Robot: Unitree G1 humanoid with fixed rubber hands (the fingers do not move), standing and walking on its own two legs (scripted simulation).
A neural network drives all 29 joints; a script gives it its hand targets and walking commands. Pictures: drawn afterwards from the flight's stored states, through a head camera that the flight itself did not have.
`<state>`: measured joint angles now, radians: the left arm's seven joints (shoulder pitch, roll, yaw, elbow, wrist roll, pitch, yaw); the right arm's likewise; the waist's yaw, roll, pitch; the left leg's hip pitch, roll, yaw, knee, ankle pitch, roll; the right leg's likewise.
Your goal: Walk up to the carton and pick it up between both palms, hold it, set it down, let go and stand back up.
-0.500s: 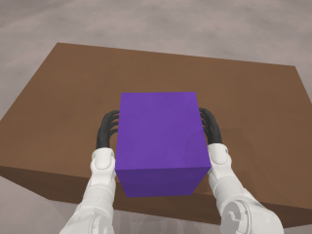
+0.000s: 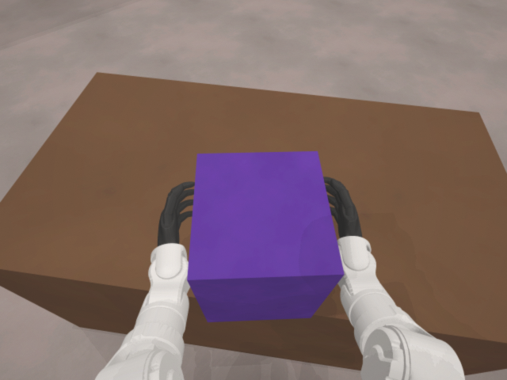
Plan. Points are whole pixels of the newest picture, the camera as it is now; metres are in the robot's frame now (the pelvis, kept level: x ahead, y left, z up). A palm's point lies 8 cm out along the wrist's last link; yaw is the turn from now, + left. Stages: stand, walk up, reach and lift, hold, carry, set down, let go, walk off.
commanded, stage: reach and lift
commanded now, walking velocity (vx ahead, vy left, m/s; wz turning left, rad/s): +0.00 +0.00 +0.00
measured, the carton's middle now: (258, 242) +0.36 +0.01 -0.04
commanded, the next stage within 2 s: none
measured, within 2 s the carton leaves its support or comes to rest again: leaves its support in 0.08 s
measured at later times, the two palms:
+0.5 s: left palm (171, 223) +0.35 +0.15 +0.03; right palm (354, 219) +0.36 -0.14 +0.04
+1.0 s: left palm (160, 194) +0.36 +0.16 +0.11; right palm (365, 204) +0.36 -0.13 +0.09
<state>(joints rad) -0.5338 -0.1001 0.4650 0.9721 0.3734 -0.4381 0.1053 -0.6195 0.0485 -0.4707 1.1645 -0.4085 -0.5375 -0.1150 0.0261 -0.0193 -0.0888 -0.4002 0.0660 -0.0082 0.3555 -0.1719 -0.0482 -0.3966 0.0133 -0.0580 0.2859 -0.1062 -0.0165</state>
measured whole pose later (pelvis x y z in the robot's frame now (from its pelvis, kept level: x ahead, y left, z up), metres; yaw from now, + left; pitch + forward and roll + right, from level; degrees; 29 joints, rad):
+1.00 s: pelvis +0.00 +0.01 +0.01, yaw +2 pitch -2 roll -1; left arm -0.51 -0.08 0.26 0.54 0.26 0.12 0.08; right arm -0.54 0.00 -0.12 0.80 -0.03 -0.10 -0.16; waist -0.04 -0.04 0.00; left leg -0.09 0.05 -0.03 0.31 -0.18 -0.04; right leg -0.06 0.00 -0.09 0.22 -0.12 0.00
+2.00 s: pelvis -0.01 +0.01 +0.00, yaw +3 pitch -8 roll -1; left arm -0.54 -0.08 0.29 0.12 0.34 0.58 -0.04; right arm -0.59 -0.01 -0.03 0.52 0.11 0.22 -0.19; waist -0.11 -0.05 0.07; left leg 0.00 0.03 -0.04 0.32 -0.19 -0.02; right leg 0.03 -0.02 -0.09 0.25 -0.14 0.01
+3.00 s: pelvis -0.01 +0.01 +0.00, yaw +3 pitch -10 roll -1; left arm -0.58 -0.07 0.30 0.03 0.38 0.72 -0.07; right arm -0.65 -0.03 -0.01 0.49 0.16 0.30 -0.20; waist -0.08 -0.06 0.07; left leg 0.04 0.03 -0.03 0.31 -0.18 -0.02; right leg 0.06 -0.02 -0.09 0.25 -0.14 0.01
